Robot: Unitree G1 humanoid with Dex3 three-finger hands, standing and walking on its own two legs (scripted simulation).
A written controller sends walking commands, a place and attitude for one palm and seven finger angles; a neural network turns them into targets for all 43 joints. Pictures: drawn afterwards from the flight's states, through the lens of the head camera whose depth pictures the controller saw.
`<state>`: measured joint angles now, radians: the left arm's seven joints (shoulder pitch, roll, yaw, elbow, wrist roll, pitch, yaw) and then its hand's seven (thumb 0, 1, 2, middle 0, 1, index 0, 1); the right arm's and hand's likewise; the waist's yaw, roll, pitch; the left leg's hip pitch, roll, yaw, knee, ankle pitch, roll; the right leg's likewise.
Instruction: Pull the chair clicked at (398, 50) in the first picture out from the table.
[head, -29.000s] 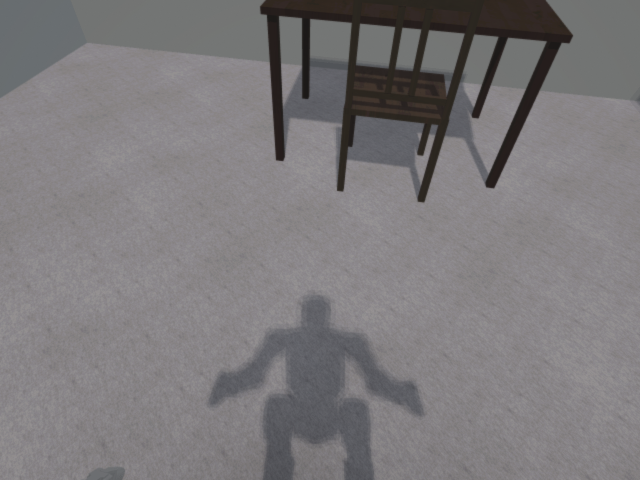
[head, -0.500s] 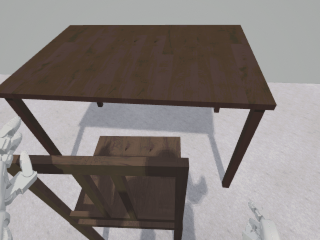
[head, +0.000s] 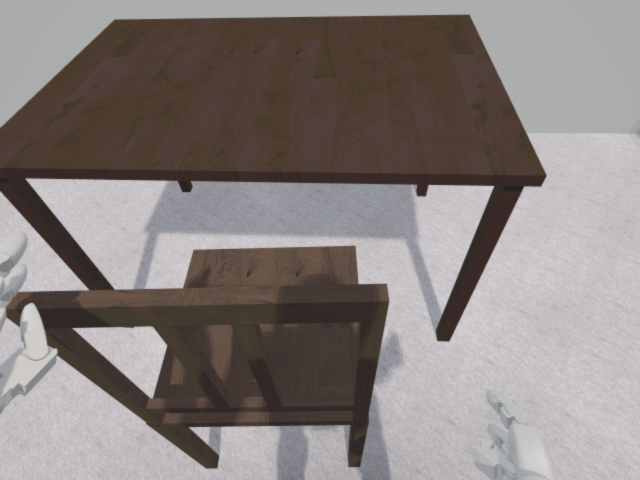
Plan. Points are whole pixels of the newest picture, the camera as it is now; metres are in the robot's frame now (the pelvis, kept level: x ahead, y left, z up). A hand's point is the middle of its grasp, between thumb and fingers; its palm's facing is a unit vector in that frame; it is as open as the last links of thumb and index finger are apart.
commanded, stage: step back with the hand held close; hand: left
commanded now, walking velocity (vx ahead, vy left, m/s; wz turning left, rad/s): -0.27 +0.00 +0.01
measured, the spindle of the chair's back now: (200, 368) +0.28 +0.21 -0.08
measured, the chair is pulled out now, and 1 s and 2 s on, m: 0.22 0.22 0.22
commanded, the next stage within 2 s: stop stepping back and stand still in 1.48 s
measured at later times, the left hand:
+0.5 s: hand (8, 397) +0.15 +0.27 +0.16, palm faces +0.46 -0.75 -0.47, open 7.4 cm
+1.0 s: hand out of the picture +0.13 +0.27 +0.16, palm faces +0.44 -0.75 -0.49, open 7.4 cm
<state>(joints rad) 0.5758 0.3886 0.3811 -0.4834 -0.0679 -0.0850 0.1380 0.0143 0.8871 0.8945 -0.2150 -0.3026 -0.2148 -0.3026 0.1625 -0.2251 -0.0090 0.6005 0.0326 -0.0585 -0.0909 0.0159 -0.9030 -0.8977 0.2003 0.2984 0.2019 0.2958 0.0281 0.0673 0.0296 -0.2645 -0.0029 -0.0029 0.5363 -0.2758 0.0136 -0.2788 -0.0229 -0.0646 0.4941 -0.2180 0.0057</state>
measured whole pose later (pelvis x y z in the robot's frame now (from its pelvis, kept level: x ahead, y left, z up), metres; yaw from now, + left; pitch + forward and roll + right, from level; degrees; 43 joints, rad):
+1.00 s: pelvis -0.07 +0.01 -0.02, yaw +1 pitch +1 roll -2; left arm 0.57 0.44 0.48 -0.61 -0.04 -0.19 0.17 0.01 0.88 0.89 -0.22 -0.30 -0.22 -0.30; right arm 0.17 -0.21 -0.02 0.61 0.01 -0.11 -0.08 0.02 -0.90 -0.90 0.20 0.30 0.20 0.30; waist 0.00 0.00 0.05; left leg -0.48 0.02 0.00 0.71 -0.24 0.03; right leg -0.48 0.00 -0.05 0.74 -0.31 0.01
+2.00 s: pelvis -0.25 -0.02 -0.01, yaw +5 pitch -4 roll -2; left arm 0.51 0.41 0.40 -0.45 -0.01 -0.15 0.15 0.01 0.89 0.90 -0.21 -0.30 -0.21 -0.30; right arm 0.31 -0.22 -0.02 0.67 0.02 -0.12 -0.05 0.02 -0.90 -0.90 0.20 0.30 0.20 0.30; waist -0.02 0.00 -0.06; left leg -0.32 0.03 0.00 0.69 -0.35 0.02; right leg -0.27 0.02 -0.06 0.56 -0.24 0.00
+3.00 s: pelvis -0.27 +0.01 -0.01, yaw +3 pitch +1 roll -1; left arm 0.29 0.26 0.14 0.44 0.03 0.04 0.04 0.00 0.90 0.90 -0.20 -0.30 -0.20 -0.30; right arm 0.21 -0.25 -0.03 0.81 -0.02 -0.02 0.00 0.01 -0.90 -0.90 0.20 0.30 0.20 0.30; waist -0.02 0.04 -0.06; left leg -0.33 -0.06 0.03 0.63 -0.31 0.08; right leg -0.31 -0.02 -0.05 0.61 -0.31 0.01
